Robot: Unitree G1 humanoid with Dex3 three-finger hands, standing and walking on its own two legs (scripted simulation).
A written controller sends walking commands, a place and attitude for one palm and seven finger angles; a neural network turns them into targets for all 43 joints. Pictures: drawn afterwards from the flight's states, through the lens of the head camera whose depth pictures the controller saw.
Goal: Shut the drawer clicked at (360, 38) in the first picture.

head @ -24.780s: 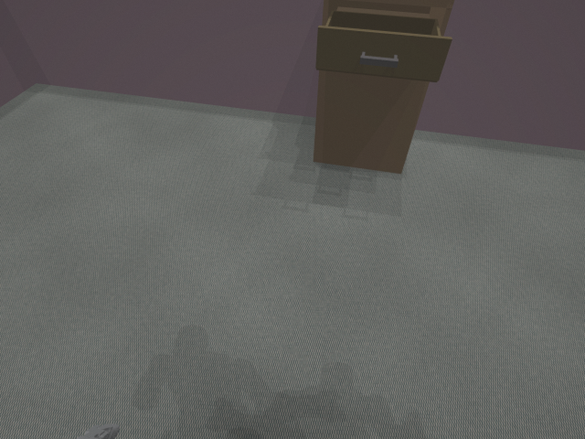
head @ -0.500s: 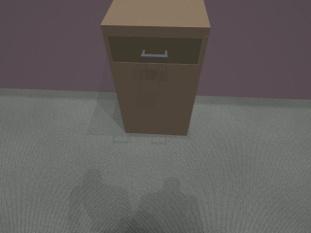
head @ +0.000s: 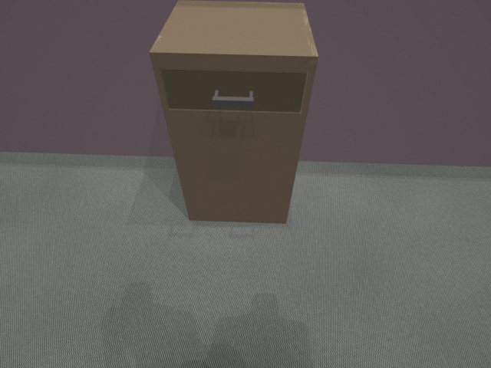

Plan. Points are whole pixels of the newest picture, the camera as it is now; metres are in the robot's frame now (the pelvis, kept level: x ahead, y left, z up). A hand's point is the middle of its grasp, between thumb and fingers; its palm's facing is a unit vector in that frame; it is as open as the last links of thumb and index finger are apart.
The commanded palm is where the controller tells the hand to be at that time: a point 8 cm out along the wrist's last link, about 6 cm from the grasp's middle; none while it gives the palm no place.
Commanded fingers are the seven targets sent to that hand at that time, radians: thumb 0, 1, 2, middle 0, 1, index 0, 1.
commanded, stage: look to check the result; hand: left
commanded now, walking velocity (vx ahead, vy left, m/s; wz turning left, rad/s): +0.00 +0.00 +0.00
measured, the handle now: (233, 97) +0.86 +0.08 -0.04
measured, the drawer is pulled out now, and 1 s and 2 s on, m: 0.00 0.00 0.00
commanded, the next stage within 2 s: stand and wait in 0.54 s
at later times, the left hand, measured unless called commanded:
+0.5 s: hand out of the picture +0.00 +0.15 -0.17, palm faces +0.05 -0.98 -0.18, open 7.4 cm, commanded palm none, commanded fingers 0.00 0.90 0.90 -0.20 -0.30 -0.20 -0.30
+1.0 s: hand out of the picture +0.02 +0.16 -0.17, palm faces +0.03 -0.98 -0.20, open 7.4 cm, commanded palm none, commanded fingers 0.00 0.90 0.90 -0.20 -0.30 -0.20 -0.30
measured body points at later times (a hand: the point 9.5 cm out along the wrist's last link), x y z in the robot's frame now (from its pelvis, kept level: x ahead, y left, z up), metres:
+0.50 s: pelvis +0.01 -0.01 +0.00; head +0.02 -0.02 +0.45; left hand -0.01 +0.21 -0.16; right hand -0.01 -0.21 -0.17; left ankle +0.03 +0.11 -0.74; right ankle -0.01 -0.10 -0.74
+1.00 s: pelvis +0.01 -0.02 +0.00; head +0.03 -0.02 +0.45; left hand +0.02 +0.21 -0.15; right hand +0.00 -0.23 -0.16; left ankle +0.03 +0.11 -0.74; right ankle -0.01 -0.10 -0.74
